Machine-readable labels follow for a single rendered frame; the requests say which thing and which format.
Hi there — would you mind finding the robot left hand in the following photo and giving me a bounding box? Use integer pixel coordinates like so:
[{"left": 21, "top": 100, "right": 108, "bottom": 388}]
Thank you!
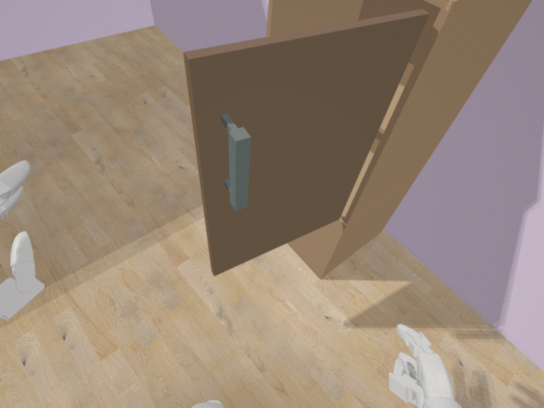
[{"left": 0, "top": 161, "right": 44, "bottom": 321}]

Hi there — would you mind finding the robot right hand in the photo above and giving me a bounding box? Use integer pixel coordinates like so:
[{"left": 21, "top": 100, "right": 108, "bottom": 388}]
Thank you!
[{"left": 388, "top": 324, "right": 455, "bottom": 408}]

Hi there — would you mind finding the cupboard door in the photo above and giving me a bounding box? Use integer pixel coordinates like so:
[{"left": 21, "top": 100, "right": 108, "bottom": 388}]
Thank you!
[{"left": 184, "top": 9, "right": 430, "bottom": 276}]

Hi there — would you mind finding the handle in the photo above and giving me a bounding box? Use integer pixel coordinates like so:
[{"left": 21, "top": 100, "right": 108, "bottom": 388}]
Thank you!
[{"left": 221, "top": 113, "right": 251, "bottom": 211}]

